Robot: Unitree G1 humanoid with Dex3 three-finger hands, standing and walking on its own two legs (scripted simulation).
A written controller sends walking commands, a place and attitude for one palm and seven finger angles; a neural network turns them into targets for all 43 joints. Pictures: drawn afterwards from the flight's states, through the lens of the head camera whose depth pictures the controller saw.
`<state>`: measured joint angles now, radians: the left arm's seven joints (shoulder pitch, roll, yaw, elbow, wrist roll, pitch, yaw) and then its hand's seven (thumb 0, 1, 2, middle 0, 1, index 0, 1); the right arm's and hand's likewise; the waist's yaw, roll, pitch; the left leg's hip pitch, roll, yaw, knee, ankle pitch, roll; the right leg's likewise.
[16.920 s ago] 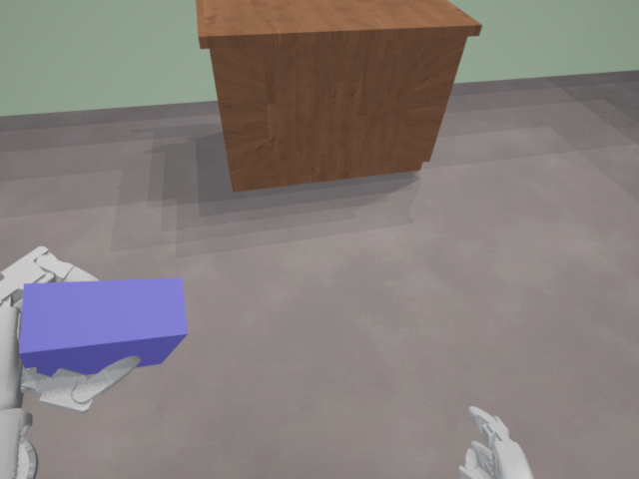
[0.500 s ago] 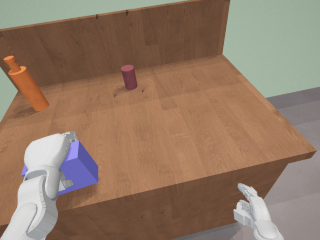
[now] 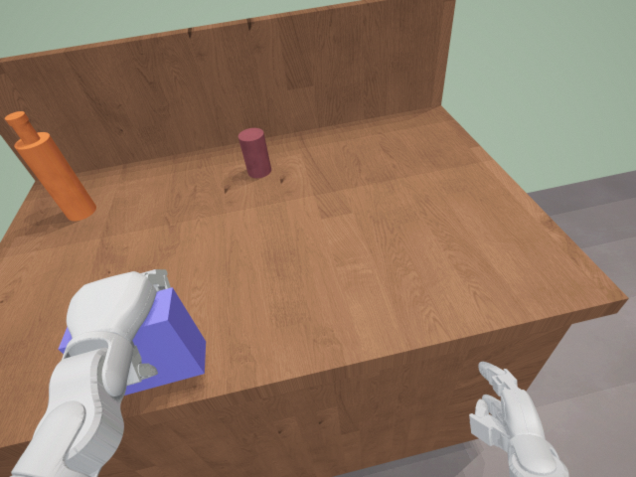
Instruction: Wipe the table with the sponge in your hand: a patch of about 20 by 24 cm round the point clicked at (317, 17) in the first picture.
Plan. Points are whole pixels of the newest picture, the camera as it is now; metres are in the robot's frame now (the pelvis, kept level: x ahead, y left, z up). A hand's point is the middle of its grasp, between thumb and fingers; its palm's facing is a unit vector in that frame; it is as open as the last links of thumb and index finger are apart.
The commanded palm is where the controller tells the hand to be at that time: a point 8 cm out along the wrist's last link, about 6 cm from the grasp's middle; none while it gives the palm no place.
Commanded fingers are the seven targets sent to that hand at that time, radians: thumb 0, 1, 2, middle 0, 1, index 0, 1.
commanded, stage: move the sponge above the wiping area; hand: left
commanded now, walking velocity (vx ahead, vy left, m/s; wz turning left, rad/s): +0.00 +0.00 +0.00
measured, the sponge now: (147, 353) +0.23 +0.27 +0.04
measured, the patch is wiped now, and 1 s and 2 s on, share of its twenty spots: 0.00 0.00 0.00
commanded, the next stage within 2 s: none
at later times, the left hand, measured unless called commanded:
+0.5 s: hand (146, 334) +0.24 +0.26 +0.08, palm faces -0.07 -0.11 -0.99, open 9.7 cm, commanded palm +0.22 +0.26 +0.17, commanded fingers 0.00 0.10 1.30 -1.20 -1.60 -1.20 -1.60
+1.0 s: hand (146, 331) +0.24 +0.26 +0.08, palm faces -0.05 -0.08 -1.00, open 9.7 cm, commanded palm +0.22 +0.27 +0.17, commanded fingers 0.00 0.10 1.30 -1.20 -1.60 -1.20 -1.60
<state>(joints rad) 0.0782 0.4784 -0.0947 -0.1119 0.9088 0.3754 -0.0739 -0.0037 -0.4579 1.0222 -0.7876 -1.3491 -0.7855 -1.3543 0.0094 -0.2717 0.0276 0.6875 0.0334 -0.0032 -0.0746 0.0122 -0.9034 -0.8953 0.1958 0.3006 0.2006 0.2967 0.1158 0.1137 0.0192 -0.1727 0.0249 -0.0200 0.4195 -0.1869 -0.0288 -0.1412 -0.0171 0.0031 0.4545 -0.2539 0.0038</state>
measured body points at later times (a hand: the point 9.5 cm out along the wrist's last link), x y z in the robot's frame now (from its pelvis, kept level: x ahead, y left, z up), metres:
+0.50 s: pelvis +0.01 +0.00 +0.00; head +0.00 -0.04 +0.45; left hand +0.24 +0.26 +0.13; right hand +0.25 -0.21 -0.08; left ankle +0.03 +0.14 -0.74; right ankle +0.00 -0.12 -0.74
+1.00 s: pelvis +0.00 +0.00 +0.00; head +0.00 -0.04 +0.45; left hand +0.24 +0.26 +0.14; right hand +0.25 -0.20 -0.08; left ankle +0.03 +0.14 -0.74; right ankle +0.00 -0.12 -0.74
